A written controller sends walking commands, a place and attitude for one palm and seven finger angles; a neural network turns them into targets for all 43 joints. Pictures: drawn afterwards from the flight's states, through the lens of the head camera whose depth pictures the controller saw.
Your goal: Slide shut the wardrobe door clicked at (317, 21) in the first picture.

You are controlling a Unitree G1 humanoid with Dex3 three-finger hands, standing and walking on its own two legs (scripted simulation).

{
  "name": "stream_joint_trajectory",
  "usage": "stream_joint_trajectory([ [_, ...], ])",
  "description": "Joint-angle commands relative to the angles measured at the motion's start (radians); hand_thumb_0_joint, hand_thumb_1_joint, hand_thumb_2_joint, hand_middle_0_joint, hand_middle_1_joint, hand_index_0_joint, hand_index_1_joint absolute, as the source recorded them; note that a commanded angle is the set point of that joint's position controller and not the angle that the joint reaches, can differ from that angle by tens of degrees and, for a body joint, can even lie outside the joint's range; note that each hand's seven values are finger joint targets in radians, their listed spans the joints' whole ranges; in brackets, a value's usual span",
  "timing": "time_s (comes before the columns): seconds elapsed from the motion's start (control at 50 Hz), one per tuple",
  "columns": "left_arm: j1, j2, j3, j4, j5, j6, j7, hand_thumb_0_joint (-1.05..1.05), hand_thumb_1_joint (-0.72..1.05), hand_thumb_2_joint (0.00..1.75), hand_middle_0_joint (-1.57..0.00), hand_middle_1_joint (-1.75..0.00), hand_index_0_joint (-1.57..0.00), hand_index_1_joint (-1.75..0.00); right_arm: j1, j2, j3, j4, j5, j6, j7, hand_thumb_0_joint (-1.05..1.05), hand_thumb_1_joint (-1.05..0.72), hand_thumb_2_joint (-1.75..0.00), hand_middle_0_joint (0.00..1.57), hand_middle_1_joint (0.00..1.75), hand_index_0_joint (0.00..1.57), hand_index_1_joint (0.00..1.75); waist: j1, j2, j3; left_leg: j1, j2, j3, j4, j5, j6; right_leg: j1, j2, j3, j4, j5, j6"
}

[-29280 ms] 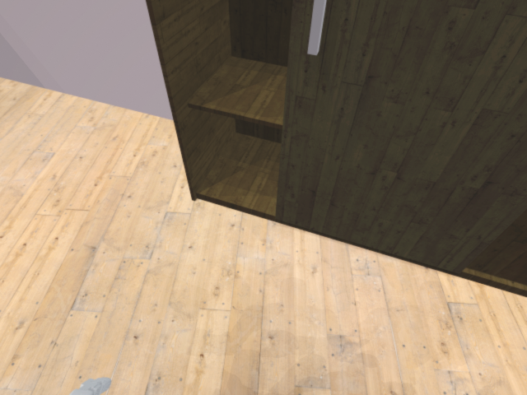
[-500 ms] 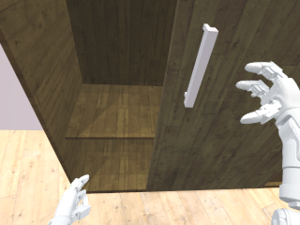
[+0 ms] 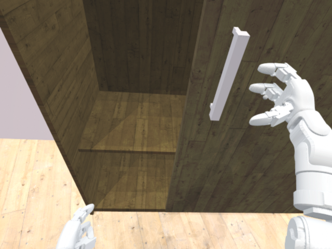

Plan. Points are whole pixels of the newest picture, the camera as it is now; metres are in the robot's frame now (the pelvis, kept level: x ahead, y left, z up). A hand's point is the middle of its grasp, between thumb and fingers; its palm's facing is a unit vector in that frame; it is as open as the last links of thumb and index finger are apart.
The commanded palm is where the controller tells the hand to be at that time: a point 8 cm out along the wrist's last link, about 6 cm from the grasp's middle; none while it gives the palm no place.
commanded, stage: move the hooked fingers beside the handle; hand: right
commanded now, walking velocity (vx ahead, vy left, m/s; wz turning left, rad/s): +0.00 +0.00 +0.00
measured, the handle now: (224, 78) +0.48 -0.11 +0.21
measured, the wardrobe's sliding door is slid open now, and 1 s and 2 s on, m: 0.42 0.42 0.42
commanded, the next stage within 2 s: feel for the door with the fingertips in 1.00 s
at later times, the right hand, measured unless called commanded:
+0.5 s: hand (254, 93) +0.41 -0.16 +0.22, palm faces -0.03 +1.00 -0.03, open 14.0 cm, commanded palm +0.39 -0.22 +0.21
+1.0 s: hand (255, 92) +0.41 -0.17 +0.22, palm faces -0.03 +1.00 -0.02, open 14.0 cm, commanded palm +0.39 -0.22 +0.21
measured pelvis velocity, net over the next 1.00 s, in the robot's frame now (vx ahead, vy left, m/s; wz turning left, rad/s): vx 0.00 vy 0.00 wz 0.01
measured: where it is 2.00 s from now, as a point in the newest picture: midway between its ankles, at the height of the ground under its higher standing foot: outside the picture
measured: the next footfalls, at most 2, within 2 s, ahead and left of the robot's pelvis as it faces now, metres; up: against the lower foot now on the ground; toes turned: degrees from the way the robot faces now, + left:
none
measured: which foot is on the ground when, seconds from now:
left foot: down 0.00-1.00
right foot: down 0.00-1.00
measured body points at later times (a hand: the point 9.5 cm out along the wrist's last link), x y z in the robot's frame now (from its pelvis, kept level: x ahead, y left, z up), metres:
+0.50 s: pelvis +0.00 +0.00 +0.00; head -0.02 +0.02 +0.45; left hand +0.14 +0.24 -0.10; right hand +0.41 -0.22 +0.22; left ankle +0.03 +0.12 -0.74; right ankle -0.04 -0.11 -0.74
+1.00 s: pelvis +0.00 +0.00 +0.00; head -0.01 +0.02 +0.45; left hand +0.15 +0.24 -0.09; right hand +0.41 -0.22 +0.23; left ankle +0.03 +0.12 -0.74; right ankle -0.04 -0.11 -0.74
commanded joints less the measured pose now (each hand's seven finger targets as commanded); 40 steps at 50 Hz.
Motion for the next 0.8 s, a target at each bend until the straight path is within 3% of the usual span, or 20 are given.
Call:
stream_joint_trajectory([
  [0.0, -0.118, 0.113, 0.047, -0.152, 0.001, -0.056, 0.005, 0.0, 0.9, 0.9, -0.2, -0.3, -0.2, -0.3, -0.481, -0.25, -0.076, -0.206, 0.004, -0.08, -0.027, 0.0, 0.5, -0.3, 0.3, 1.2, 0.3, 1.2, -0.021, 0.051, -0.258, 0.182, -0.019, -0.034, -0.016, 0.269, 0.042, -0.014, 0.006, 0.053, -0.043, 0.309, -0.009],
  [0.06, -0.108, 0.111, 0.046, -0.144, 0.001, -0.049, 0.012, 0.0, 0.9, 0.9, -0.2, -0.3, -0.2, -0.3, -0.518, -0.242, -0.07, -0.168, -0.001, -0.087, -0.029, 0.0, 0.5, -0.3, 0.3, 1.2, 0.3, 1.2, -0.004, 0.056, -0.249, 0.176, -0.019, -0.036, -0.023, 0.253, 0.039, -0.017, 0.001, 0.046, -0.051, 0.28, -0.011],
  [0.08, -0.11, 0.108, 0.044, -0.145, 0.001, -0.049, 0.013, 0.0, 0.9, 0.9, -0.2, -0.3, -0.2, -0.3, -0.534, -0.212, -0.042, -0.158, -0.004, -0.088, -0.028, 0.0, 0.5, -0.3, 0.3, 1.2, 0.3, 1.2, 0.001, 0.034, -0.242, 0.164, -0.018, -0.037, -0.025, 0.244, 0.04, -0.014, 0.002, 0.045, -0.052, 0.275, -0.01],
  [0.14, -0.09, 0.115, 0.047, -0.128, 0.0, -0.047, 0.018, 0.0, 0.9, 0.9, -0.2, -0.3, -0.2, -0.3, -0.585, -0.221, -0.038, -0.096, -0.008, -0.1, -0.033, 0.0, 0.5, -0.3, 0.3, 1.2, 0.3, 1.2, 0.016, 0.065, -0.237, 0.154, -0.02, -0.039, -0.035, 0.219, 0.038, -0.023, 0.002, 0.044, -0.054, 0.241, -0.015],
  [0.18, -0.092, 0.107, 0.045, -0.133, 0.001, -0.053, 0.017, 0.0, 0.9, 0.9, -0.2, -0.3, -0.2, -0.3, -0.617, -0.185, -0.01, -0.102, -0.008, -0.116, -0.032, 0.0, 0.5, -0.3, 0.3, 1.2, 0.3, 1.2, 0.016, 0.024, -0.261, 0.154, -0.019, -0.041, -0.03, 0.236, 0.042, -0.002, 0.005, 0.046, -0.049, 0.262, -0.013],
  [0.22, -0.082, 0.11, 0.05, -0.134, 0.005, -0.055, 0.013, 0.0, 0.9, 0.9, -0.2, -0.3, -0.2, -0.3, -0.587, -0.221, -0.05, -0.107, -0.007, -0.131, -0.037, 0.0, 0.5, -0.3, 0.3, 1.2, 0.3, 1.2, 0.003, 0.035, -0.301, 0.184, -0.019, -0.042, -0.022, 0.263, 0.044, 0.006, 0.003, 0.046, -0.047, 0.293, -0.011],
  [0.32, -0.075, 0.114, 0.051, -0.124, 0.0, -0.047, 0.008, 0.0, 0.9, 0.9, -0.2, -0.3, -0.2, -0.3, -0.549, -0.188, -0.031, -0.025, -0.009, -0.129, -0.038, 0.0, 0.5, -0.3, 0.3, 1.2, 0.3, 1.2, 0.005, 0.079, -0.228, 0.158, -0.02, -0.038, -0.031, 0.23, 0.041, -0.038, -0.002, 0.041, -0.061, 0.251, -0.013],
  [0.36, -0.074, 0.111, 0.053, -0.132, 0.001, -0.048, 0.005, 0.0, 0.9, 0.9, -0.2, -0.3, -0.2, -0.3, -0.565, -0.19, -0.03, -0.063, -0.015, -0.136, -0.043, 0.0, 0.5, -0.3, 0.3, 1.2, 0.3, 1.2, 0.001, 0.036, -0.257, 0.163, -0.019, -0.039, -0.03, 0.234, 0.044, -0.02, 0.001, 0.04, -0.061, 0.262, -0.011],
  [0.4, -0.074, 0.117, 0.054, -0.132, 0.002, -0.044, 0.002, 0.0, 0.9, 0.9, -0.2, -0.3, -0.2, -0.3, -0.556, -0.23, -0.057, -0.069, -0.015, -0.137, -0.052, 0.0, 0.5, -0.3, 0.3, 1.2, 0.3, 1.2, -0.01, 0.055, -0.265, 0.18, -0.018, -0.041, -0.029, 0.244, 0.044, -0.032, 0.003, 0.042, -0.058, 0.273, -0.01],
  [0.44, -0.067, 0.115, 0.054, -0.128, 0.002, -0.04, 0.01, 0.0, 0.9, 0.9, -0.2, -0.3, -0.2, -0.3, -0.596, -0.228, -0.055, -0.062, -0.018, -0.143, -0.056, 0.0, 0.5, -0.3, 0.3, 1.2, 0.3, 1.2, 0.01, 0.092, -0.253, 0.174, -0.021, -0.043, -0.034, 0.232, 0.038, -0.036, -0.001, 0.039, -0.064, 0.248, -0.017],
  [0.5, -0.071, 0.117, 0.056, -0.136, 0.002, -0.047, 0.006, 0.0, 0.9, 0.9, -0.2, -0.3, -0.2, -0.3, -0.614, -0.259, -0.065, -0.103, -0.021, -0.157, -0.059, 0.0, 0.5, -0.3, 0.3, 1.2, 0.3, 1.2, -0.006, 0.055, -0.29, 0.197, -0.018, -0.047, -0.03, 0.254, 0.042, -0.024, 0.003, 0.04, -0.06, 0.276, -0.015],
  [0.52, -0.071, 0.107, 0.053, -0.141, 0.004, -0.047, 0.008, 0.0, 0.9, 0.9, -0.2, -0.3, -0.2, -0.3, -0.606, -0.217, -0.041, -0.125, -0.023, -0.164, -0.056, 0.0, 0.5, -0.3, 0.3, 1.2, 0.3, 1.2, 0.003, 0.02, -0.301, 0.196, -0.019, -0.048, -0.026, 0.263, 0.042, 0.0, 0.0, 0.037, -0.059, 0.289, -0.014],
  [0.58, -0.064, 0.109, 0.052, -0.128, 0.0, -0.05, 0.012, 0.0, 0.9, 0.9, -0.2, -0.3, -0.2, -0.3, -0.615, -0.18, -0.013, -0.063, -0.016, -0.155, -0.051, 0.0, 0.5, -0.3, 0.3, 1.2, 0.3, 1.2, 0.016, 0.04, -0.263, 0.168, -0.022, -0.044, -0.035, 0.246, 0.041, -0.01, 0.0, 0.038, -0.062, 0.266, -0.014],
  [0.6, -0.057, 0.119, 0.057, -0.118, 0.0, -0.051, 0.009, 0.0, 0.9, 0.9, -0.2, -0.3, -0.2, -0.3, -0.598, -0.223, -0.049, -0.025, -0.013, -0.148, -0.055, 0.0, 0.5, -0.3, 0.3, 1.2, 0.3, 1.2, 0.008, 0.093, -0.243, 0.168, -0.023, -0.042, -0.041, 0.238, 0.04, -0.034, 0.002, 0.04, -0.061, 0.253, -0.017],
  [0.62, -0.055, 0.118, 0.056, -0.121, 0.003, -0.048, 0.011, 0.0, 0.9, 0.9, -0.2, -0.3, -0.2, -0.3, -0.573, -0.229, -0.067, -0.031, -0.014, -0.147, -0.055, 0.0, 0.5, -0.3, 0.3, 1.2, 0.3, 1.2, 0.004, 0.087, -0.257, 0.182, -0.022, -0.045, -0.038, 0.238, 0.039, -0.033, -0.002, 0.033, -0.066, 0.248, -0.019],
  [0.66, -0.06, 0.112, 0.052, -0.127, 0.001, -0.048, 0.011, 0.0, 0.9, 0.9, -0.2, -0.3, -0.2, -0.3, -0.583, -0.197, -0.033, -0.032, -0.021, -0.145, -0.049, 0.0, 0.5, -0.3, 0.3, 1.2, 0.3, 1.2, 0.008, 0.041, -0.25, 0.172, -0.019, -0.046, -0.035, 0.242, 0.042, -0.032, 0.002, 0.033, -0.064, 0.252, -0.018],
  [0.68, -0.055, 0.114, 0.055, -0.124, 0.001, -0.048, 0.009, 0.0, 0.9, 0.9, -0.2, -0.3, -0.2, -0.3, -0.582, -0.203, -0.037, -0.029, -0.022, -0.145, -0.048, 0.0, 0.5, -0.3, 0.3, 1.2, 0.3, 1.2, 0.011, 0.062, -0.255, 0.173, -0.02, -0.043, -0.034, 0.251, 0.041, -0.028, 0.0, 0.033, -0.061, 0.262, -0.018],
  [0.7, -0.056, 0.119, 0.057, -0.124, 0.001, -0.046, 0.005, 0.0, 0.9, 0.9, -0.2, -0.3, -0.2, -0.3, -0.556, -0.222, -0.05, -0.017, -0.02, -0.143, -0.049, 0.0, 0.5, -0.3, 0.3, 1.2, 0.3, 1.2, -0.002, 0.074, -0.259, 0.179, -0.019, -0.045, -0.033, 0.252, 0.043, -0.04, 0.003, 0.034, -0.058, 0.262, -0.018],
  [0.78, -0.061, 0.112, 0.056, -0.134, 0.001, -0.046, 0.009, 0.0, 0.9, 0.9, -0.2, -0.3, -0.2, -0.3, -0.609, -0.194, -0.026, -0.073, -0.016, -0.159, -0.043, 0.0, 0.5, -0.3, 0.3, 1.2, 0.3, 1.2, 0.014, 0.051, -0.277, 0.176, -0.02, -0.046, -0.03, 0.259, 0.04, -0.013, 0.0, 0.032, -0.057, 0.268, -0.019],
])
